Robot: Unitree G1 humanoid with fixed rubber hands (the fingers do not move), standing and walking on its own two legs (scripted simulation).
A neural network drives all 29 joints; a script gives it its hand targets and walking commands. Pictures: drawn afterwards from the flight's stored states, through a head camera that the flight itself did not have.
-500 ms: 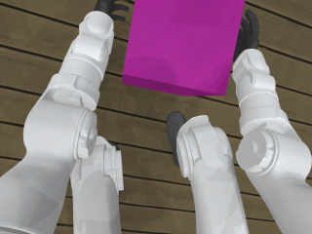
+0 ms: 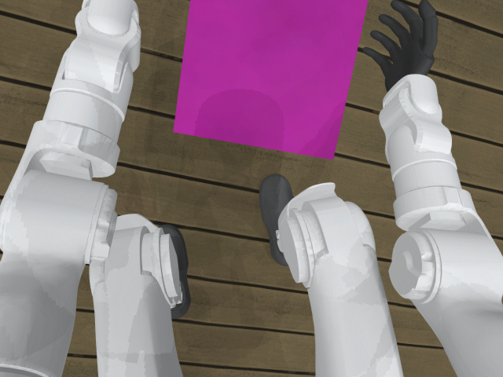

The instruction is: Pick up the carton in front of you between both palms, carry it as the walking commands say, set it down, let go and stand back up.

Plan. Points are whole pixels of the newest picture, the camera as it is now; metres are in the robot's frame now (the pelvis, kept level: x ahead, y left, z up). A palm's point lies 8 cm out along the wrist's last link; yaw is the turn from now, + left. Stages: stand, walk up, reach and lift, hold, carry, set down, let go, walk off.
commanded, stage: set down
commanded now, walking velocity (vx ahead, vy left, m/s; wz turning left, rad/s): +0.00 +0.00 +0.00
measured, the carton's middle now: (254, 81) +0.48 -0.09 -0.27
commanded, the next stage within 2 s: let go in 0.84 s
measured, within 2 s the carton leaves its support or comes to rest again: neither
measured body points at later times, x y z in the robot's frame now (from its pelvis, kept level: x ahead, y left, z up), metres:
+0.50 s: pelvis +0.02 +0.00 +0.12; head +0.34 +0.00 +0.43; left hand +0.60 +0.08 +0.00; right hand +0.45 -0.28 +0.00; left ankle +0.09 +0.12 -0.36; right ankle +0.16 -0.13 -0.36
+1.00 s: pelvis +0.06 +0.00 +0.25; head +0.33 -0.01 +0.61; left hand +0.58 +0.09 +0.14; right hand +0.44 -0.28 +0.15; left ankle +0.09 +0.12 -0.36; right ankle +0.16 -0.13 -0.36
